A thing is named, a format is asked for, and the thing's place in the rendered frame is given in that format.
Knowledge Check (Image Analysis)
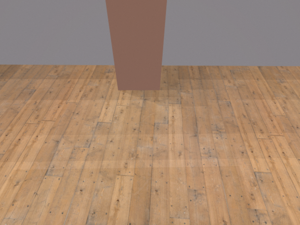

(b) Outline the cabinet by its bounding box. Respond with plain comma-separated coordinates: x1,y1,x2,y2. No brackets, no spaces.
105,0,167,90

